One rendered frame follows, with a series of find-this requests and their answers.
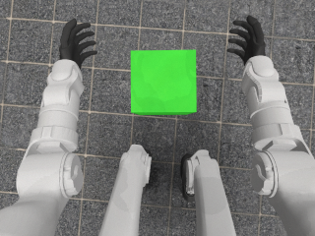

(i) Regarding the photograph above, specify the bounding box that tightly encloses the robot right hand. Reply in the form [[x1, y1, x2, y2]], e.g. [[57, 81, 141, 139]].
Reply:
[[226, 15, 266, 66]]

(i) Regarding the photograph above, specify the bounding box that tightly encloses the robot right upper arm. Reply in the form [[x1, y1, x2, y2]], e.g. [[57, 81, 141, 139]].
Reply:
[[249, 150, 315, 236]]

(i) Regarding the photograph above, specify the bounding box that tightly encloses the carton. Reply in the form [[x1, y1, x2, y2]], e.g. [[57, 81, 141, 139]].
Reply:
[[130, 49, 197, 115]]

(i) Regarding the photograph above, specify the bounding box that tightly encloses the robot right foot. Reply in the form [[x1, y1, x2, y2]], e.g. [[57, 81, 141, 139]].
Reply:
[[180, 153, 195, 203]]

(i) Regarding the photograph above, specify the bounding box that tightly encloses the robot left upper arm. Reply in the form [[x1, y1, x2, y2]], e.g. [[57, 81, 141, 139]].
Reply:
[[0, 151, 84, 236]]

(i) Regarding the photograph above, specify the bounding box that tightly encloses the left robot forearm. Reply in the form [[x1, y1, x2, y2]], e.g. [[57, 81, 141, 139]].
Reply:
[[16, 59, 85, 195]]

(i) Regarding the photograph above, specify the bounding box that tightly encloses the robot left hand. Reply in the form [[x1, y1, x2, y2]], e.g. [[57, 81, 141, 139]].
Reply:
[[59, 18, 97, 70]]

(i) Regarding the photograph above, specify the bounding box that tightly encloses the right robot forearm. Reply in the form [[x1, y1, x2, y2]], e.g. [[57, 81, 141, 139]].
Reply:
[[240, 55, 315, 161]]

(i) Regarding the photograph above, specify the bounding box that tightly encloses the left robot thigh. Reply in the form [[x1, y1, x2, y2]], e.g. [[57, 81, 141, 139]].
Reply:
[[98, 149, 152, 236]]

